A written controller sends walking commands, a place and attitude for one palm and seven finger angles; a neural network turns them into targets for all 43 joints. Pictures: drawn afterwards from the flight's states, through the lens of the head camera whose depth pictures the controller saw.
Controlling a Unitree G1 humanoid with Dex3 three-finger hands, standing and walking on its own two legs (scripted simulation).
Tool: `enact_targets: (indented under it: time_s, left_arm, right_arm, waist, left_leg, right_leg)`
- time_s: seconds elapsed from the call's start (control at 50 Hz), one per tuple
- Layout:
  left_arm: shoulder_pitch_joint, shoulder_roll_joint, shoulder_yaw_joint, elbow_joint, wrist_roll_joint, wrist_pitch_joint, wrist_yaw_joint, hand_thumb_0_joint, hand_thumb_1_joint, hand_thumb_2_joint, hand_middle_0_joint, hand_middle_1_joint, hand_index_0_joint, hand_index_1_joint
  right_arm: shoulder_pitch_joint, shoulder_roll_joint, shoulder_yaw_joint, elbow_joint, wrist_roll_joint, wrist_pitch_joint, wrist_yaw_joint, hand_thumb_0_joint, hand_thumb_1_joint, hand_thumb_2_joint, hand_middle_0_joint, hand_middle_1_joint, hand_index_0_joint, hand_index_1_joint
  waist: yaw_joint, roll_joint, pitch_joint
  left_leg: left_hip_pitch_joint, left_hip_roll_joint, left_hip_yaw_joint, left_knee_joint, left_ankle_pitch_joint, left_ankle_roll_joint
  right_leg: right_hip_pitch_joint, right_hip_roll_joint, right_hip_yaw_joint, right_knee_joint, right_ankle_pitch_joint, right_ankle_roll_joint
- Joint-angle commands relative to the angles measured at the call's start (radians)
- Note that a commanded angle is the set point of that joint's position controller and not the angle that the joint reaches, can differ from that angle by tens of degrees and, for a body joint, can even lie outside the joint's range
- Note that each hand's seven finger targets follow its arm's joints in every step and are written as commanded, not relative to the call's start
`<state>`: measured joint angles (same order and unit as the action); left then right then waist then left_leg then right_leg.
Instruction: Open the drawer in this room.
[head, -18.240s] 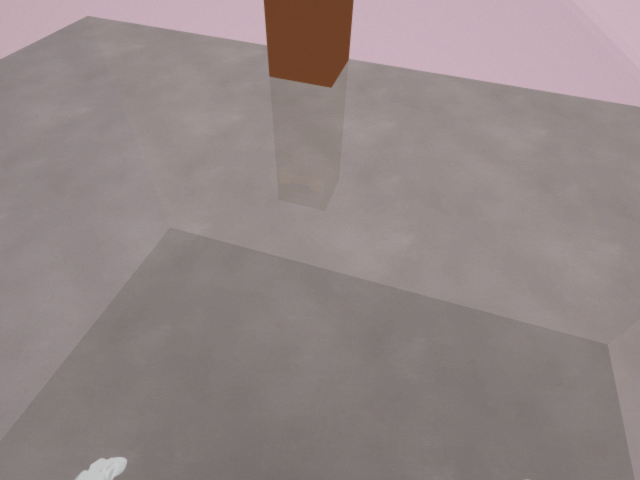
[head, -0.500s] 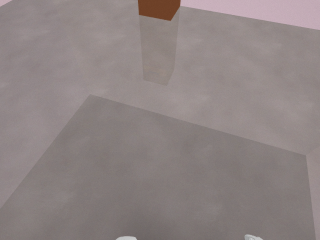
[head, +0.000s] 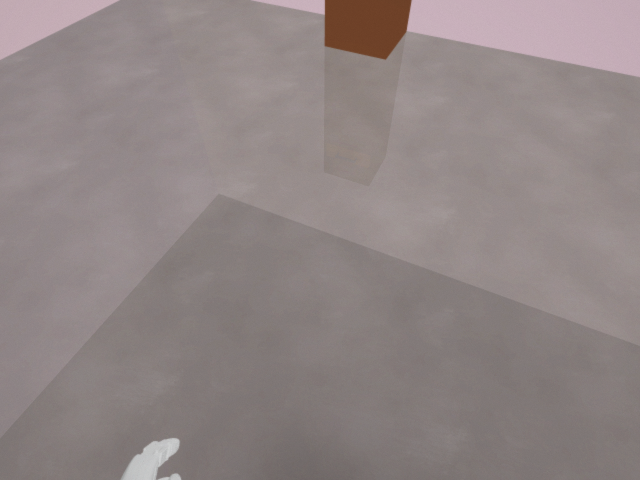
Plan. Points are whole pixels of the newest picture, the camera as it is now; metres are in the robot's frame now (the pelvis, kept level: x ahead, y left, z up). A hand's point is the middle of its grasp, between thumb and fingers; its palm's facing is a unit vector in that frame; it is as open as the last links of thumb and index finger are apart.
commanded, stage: turn or walk to find it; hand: left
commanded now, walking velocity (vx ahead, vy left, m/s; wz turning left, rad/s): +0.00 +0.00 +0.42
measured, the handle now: out of the picture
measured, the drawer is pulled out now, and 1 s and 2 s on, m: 0.00 0.00 0.00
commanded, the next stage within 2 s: stand and wait in 0.06 s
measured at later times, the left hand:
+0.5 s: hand out of the picture -0.08 +0.19 -0.17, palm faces +0.15 -0.97 -0.17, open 7.4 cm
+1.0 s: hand (233, 345) +0.35 +0.16 -0.17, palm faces -0.07 -0.97 -0.23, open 7.4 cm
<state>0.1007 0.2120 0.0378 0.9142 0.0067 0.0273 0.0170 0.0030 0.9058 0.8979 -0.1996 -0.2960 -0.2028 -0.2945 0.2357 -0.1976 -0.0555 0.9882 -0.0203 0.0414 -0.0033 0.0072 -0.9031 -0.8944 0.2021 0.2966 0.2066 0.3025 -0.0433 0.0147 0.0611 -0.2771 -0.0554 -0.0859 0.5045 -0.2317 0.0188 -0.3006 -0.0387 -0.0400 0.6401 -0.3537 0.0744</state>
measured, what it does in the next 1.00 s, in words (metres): walks ahead: right foot, then left foot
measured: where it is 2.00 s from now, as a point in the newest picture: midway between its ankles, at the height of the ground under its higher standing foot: (335, 337)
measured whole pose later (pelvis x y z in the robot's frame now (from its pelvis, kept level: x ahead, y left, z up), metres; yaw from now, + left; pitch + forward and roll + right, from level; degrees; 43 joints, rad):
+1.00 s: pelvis +0.22 -0.02 -0.02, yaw -4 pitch -2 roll +1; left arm 0.10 0.20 0.06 0.99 0.01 -0.07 -0.01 0.00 0.91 0.90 -0.20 -0.30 -0.20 -0.29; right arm 0.39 -0.15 -0.05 1.17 -0.01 -0.01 0.00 0.01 -0.91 -0.89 0.20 0.30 0.20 0.30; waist -0.04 0.02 0.11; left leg -0.29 0.11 0.05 1.24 -0.42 0.00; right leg -0.41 -0.05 -0.16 0.67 -0.23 -0.06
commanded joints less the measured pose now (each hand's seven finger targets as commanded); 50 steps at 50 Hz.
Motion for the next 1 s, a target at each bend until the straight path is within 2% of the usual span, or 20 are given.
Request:
enact_targets:
  time_s: [0.0, 0.02, 0.06, 0.1, 0.18, 0.28, 0.38, 0.4, 0.44, 0.46, 0.5, 0.58, 0.7, 0.78, 0.84, 0.86, 0.88, 0.9, 0.94, 0.98]
  left_arm:
    - [0.162, 0.215, 0.051, -0.025, 0.016, -0.04, 0.023, 0.0, 0.9, 0.9, -0.2, -0.3, -0.2, -0.3]
    - [0.163, 0.237, 0.053, -0.043, 0.013, -0.036, 0.021, 0.0, 0.9, 0.9, -0.2, -0.3, -0.2, -0.3]
    - [0.088, 0.191, 0.052, -0.057, 0.008, -0.032, 0.024, 0.0, 0.9, 0.9, -0.2, -0.3, -0.2, -0.3]
    - [0.057, 0.137, 0.034, -0.055, 0.009, -0.042, 0.014, 0.0, 0.9, 0.9, -0.2, -0.3, -0.2, -0.3]
    - [0.169, 0.108, 0.023, 0.011, 0.017, -0.068, 0.003, 0.0, 0.9, 0.9, -0.2, -0.3, -0.2, -0.3]
    - [0.305, 0.128, 0.032, 0.101, 0.025, -0.076, -0.008, 0.0, 0.9, 0.9, -0.2, -0.3, -0.2, -0.3]
    - [0.277, 0.128, 0.038, 0.148, 0.014, -0.066, -0.012, 0.0, 0.9, 0.9, -0.2, -0.3, -0.2, -0.3]
    - [0.255, 0.102, 0.033, 0.148, 0.008, -0.063, -0.014, 0.0, 0.9, 0.9, -0.2, -0.3, -0.2, -0.3]
    - [0.226, 0.003, 0.013, 0.111, 0.007, -0.061, -0.027, 0.0, 0.9, 0.9, -0.2, -0.3, -0.2, -0.3]
    - [0.15, 0.022, 0.014, 0.078, 0.016, -0.06, -0.024, 0.0, 0.9, 0.9, -0.2, -0.3, -0.2, -0.3]
    - [0.117, 0.029, 0.025, 0.097, 0.019, -0.055, -0.033, 0.0, 0.9, 0.9, -0.2, -0.3, -0.2, -0.3]
    - [0.2, -0.009, 0.028, 0.134, 0.023, -0.04, -0.047, 0.0, 0.9, 0.9, -0.2, -0.3, -0.2, -0.3]
    - [0.07, -0.008, 0.029, 0.061, 0.018, -0.031, -0.056, 0.0, 0.9, 0.9, -0.2, -0.3, -0.2, -0.3]
    - [-0.013, -0.007, 0.029, 0.032, 0.015, -0.045, -0.059, 0.0, 0.9, 0.9, -0.2, -0.3, -0.2, -0.3]
    - [0.248, 0.049, 0.043, 0.109, 0.021, -0.065, -0.05, 0.0, 0.9, 0.9, -0.2, -0.3, -0.2, -0.3]
    - [0.404, 0.121, 0.062, 0.159, 0.03, -0.08, -0.04, 0.0, 0.9, 0.9, -0.2, -0.3, -0.2, -0.3]
    - [0.513, 0.245, 0.092, 0.191, 0.029, -0.089, -0.025, 0.0, 0.9, 0.9, -0.2, -0.3, -0.2, -0.3]
    - [0.465, 0.288, 0.09, 0.18, 0.003, -0.082, -0.022, 0.0, 0.9, 0.9, -0.2, -0.3, -0.2, -0.3]
    - [0.237, 0.201, 0.068, 0.106, 0.001, -0.077, -0.019, 0.0, 0.9, 0.9, -0.2, -0.3, -0.2, -0.3]
    - [0.114, 0.117, 0.041, 0.075, 0.009, -0.083, -0.012, 0.0, 0.9, 0.9, -0.2, -0.3, -0.2, -0.3]
  right_arm:
    - [0.01, -0.091, -0.034, -0.093, 0.015, -0.031, 0.005, 0.0, -0.9, -0.9, 0.2, 0.3, 0.2, 0.3]
    - [-0.008, -0.107, -0.042, -0.105, 0.005, -0.018, 0.0, 0.0, -0.9, -0.9, 0.2, 0.3, 0.2, 0.3]
    - [-0.025, -0.126, -0.049, -0.085, -0.003, 0.006, 0.003, 0.0, -0.9, -0.9, 0.2, 0.3, 0.2, 0.3]
    - [0.036, -0.097, -0.039, -0.046, -0.008, 0.007, 0.014, 0.0, -0.9, -0.9, 0.2, 0.3, 0.2, 0.3]
    - [0.024, -0.083, -0.033, -0.031, -0.018, -0.014, 0.025, 0.0, -0.9, -0.9, 0.2, 0.3, 0.2, 0.3]
    - [-0.093, -0.054, -0.016, -0.045, -0.01, -0.045, 0.028, 0.0, -0.9, -0.9, 0.2, 0.3, 0.2, 0.3]
    - [0.007, -0.039, -0.001, 0.001, 0.001, -0.077, 0.014, 0.0, -0.9, -0.9, 0.2, 0.3, 0.2, 0.3]
    - [0.079, -0.068, -0.006, 0.033, 0.005, -0.088, 0.005, 0.0, -0.9, -0.9, 0.2, 0.3, 0.2, 0.3]
    - [0.265, -0.23, -0.047, 0.082, -0.003, -0.09, -0.011, 0.0, -0.9, -0.9, 0.2, 0.3, 0.2, 0.3]
    - [0.289, -0.24, -0.049, 0.091, -0.009, -0.087, -0.014, 0.0, -0.9, -0.9, 0.2, 0.3, 0.2, 0.3]
    - [0.197, -0.153, -0.026, 0.082, -0.006, -0.089, -0.017, 0.0, -0.9, -0.9, 0.2, 0.3, 0.2, 0.3]
    - [0.138, -0.086, -0.015, 0.068, -0.002, -0.115, -0.021, 0.0, -0.9, -0.9, 0.2, 0.3, 0.2, 0.3]
    - [0.183, -0.081, -0.015, 0.097, 0.0, -0.129, -0.024, 0.0, -0.9, -0.9, 0.2, 0.3, 0.2, 0.3]
    - [0.21, -0.104, -0.025, 0.129, -0.01, -0.124, -0.023, 0.0, -0.9, -0.9, 0.2, 0.3, 0.2, 0.3]
    - [0.177, -0.136, -0.032, 0.131, -0.003, -0.117, -0.019, 0.0, -0.9, -0.9, 0.2, 0.3, 0.2, 0.3]
    - [0.181, -0.113, -0.027, 0.128, 0.004, -0.117, -0.009, 0.0, -0.9, -0.9, 0.2, 0.3, 0.2, 0.3]
    - [0.214, -0.029, -0.01, 0.093, 0.02, -0.122, -0.002, 0.0, -0.9, -0.9, 0.2, 0.3, 0.2, 0.3]
    - [0.166, -0.036, -0.008, 0.058, 0.027, -0.112, -0.005, 0.0, -0.9, -0.9, 0.2, 0.3, 0.2, 0.3]
    - [0.094, -0.05, -0.019, 0.049, 0.013, -0.099, 0.0, 0.0, -0.9, -0.9, 0.2, 0.3, 0.2, 0.3]
    - [0.124, -0.018, -0.013, 0.067, -0.007, -0.077, 0.005, 0.0, -0.9, -0.9, 0.2, 0.3, 0.2, 0.3]
  waist:
    - [0.074, -0.207, -0.155]
    - [0.087, -0.247, -0.123]
    - [0.058, -0.183, -0.035]
    - [0.028, -0.142, -0.019]
    - [0.063, -0.203, 0.008]
    - [0.116, -0.179, 0.021]
    - [0.049, -0.169, -0.03]
    - [0.012, -0.075, -0.049]
    - [-0.067, 0.29, -0.066]
    - [-0.09, 0.274, 0.002]
    - [-0.041, 0.173, 0.124]
    - [0.033, 0.091, 0.108]
    - [0.041, 0.121, 0.124]
    - [0.027, 0.115, 0.114]
    - [0.156, 0.063, -0.044]
    - [0.224, -0.045, -0.152]
    - [0.232, -0.303, -0.271]
    - [0.199, -0.258, -0.242]
    - [0.13, -0.143, -0.081]
    - [0.052, -0.103, -0.017]
  left_leg:
    - [-0.267, 0.032, -0.036, 0.192, -0.077, -0.021]
    - [-0.281, -0.004, 0.012, 0.393, -0.338, -0.042]
    - [-0.273, 0.042, -0.018, 0.636, -0.291, -0.04]
    - [-0.278, 0.069, 0.013, 0.678, -0.162, -0.051]
    - [-0.274, 0.112, 0.082, 0.56, -0.081, -0.059]
    - [-0.233, 0.127, 0.162, 0.271, -0.165, -0.06]
    - [0.098, 0.09, 0.239, -0.057, -0.06, -0.048]
    - [0.27, 0.106, 0.225, -0.129, -0.044, -0.049]
    - [0.479, 0.467, -0.205, -0.299, -0.329, 0.065]
    - [0.399, 0.526, -0.279, -0.363, -0.409, 0.117]
    - [0.247, 0.486, -0.179, -0.384, -0.348, 0.129]
    - [0.181, 0.383, 0.063, -0.372, -0.071, 0.102]
    - [0.235, 0.369, 0.169, -0.357, 0.146, 0.12]
    - [0.235, 0.375, 0.205, -0.291, 0.323, 0.101]
    - [0.215, 0.322, 0.266, 0.07, 0.64, 0.054]
    - [0.058, 0.263, 0.286, 0.338, 0.493, 0.02]
    - [-0.221, 0.11, 0.277, 0.688, -0.164, -0.019]
    - [-0.312, 0.102, 0.147, 0.887, -0.343, -0.006]
    - [-0.363, 0.189, 0.065, 0.933, -0.154, 0.003]
    - [-0.275, 0.225, 0.085, 0.819, -0.065, -0.018]
  right_leg:
    - [0.393, -0.306, 0.269, -0.33, 0.257, -0.112]
    - [0.263, -0.449, 0.351, -0.361, 0.297, -0.219]
    - [0.1, -0.382, 0.293, -0.379, 0.221, -0.246]
    - [0.112, -0.277, 0.159, -0.389, 0.099, -0.185]
    - [0.138, -0.238, 0.16, -0.465, -0.099, -0.164]
    - [0.215, -0.245, 0.206, -0.464, -0.053, -0.225]
    - [0.089, -0.178, 0.136, -0.358, -0.023, -0.193]
    - [-0.03, -0.139, 0.098, -0.284, -0.052, -0.163]
    - [-0.355, 0.012, -0.078, 0.156, -0.188, -0.084]
    - [-0.424, -0.015, -0.029, 0.304, -0.208, -0.086]
    - [-0.441, -0.079, 0.018, 0.448, -0.086, -0.091]
    - [-0.379, -0.09, 0.003, 0.485, 0.096, -0.063]
    - [-0.425, -0.113, -0.029, 0.291, 0.189, -0.051]
    - [-0.242, -0.063, -0.092, 0.064, 0.17, -0.087]
    - [0.128, 0.026, -0.149, -0.061, 0.179, -0.129]
    - [0.383, -0.042, -0.062, -0.097, 0.203, -0.152]
    - [0.586, -0.336, 0.39, -0.2, 0.225, -0.254]
    - [0.503, -0.447, 0.573, -0.343, 0.137, -0.32]
    - [0.234, -0.391, 0.472, -0.425, -0.214, -0.259]
    - [0.016, -0.307, 0.269, -0.442, -0.145, -0.213]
